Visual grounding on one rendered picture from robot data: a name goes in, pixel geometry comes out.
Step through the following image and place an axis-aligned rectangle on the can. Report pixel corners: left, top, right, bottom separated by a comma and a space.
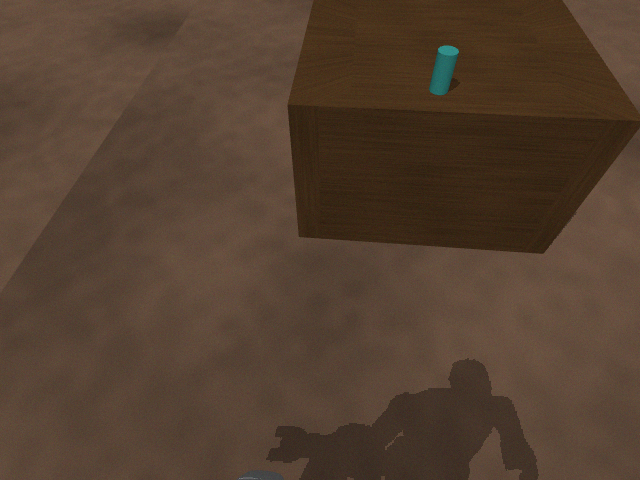
429, 45, 459, 95

